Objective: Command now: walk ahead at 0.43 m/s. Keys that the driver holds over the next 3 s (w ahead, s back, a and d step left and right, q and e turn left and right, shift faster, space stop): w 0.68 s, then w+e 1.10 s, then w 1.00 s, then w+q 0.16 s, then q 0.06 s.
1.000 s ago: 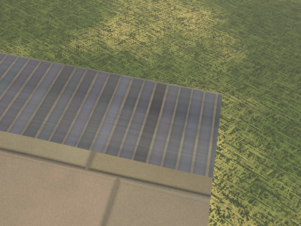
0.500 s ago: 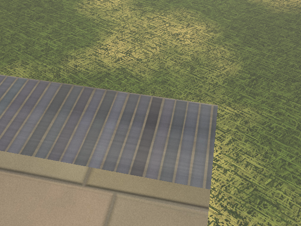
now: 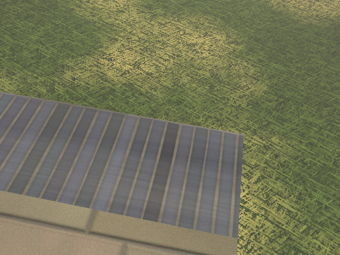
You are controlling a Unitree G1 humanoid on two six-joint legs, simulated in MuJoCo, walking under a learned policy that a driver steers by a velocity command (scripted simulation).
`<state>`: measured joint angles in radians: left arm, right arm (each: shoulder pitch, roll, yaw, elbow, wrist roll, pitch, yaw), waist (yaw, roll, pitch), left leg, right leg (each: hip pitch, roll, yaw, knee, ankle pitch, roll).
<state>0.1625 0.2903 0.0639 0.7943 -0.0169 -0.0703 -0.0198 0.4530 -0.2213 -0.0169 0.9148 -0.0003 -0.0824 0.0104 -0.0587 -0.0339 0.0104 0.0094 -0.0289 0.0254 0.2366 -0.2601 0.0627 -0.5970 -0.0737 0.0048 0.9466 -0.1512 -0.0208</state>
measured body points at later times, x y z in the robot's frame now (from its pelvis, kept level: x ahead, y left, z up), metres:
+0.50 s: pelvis +0.28 -0.04 +0.00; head +0.30 -0.04 +0.45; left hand +0.33 +0.23 -0.13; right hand +0.42 -0.32 -0.11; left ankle +0.35 +0.13 -0.67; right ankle +0.29 -0.12 -0.75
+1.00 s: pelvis +0.57 +0.03 +0.00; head +0.59 +0.04 +0.45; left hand +0.67 +0.26 -0.14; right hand +0.56 -0.21 -0.13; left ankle +0.58 +0.12 -0.75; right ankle +0.61 -0.14 -0.66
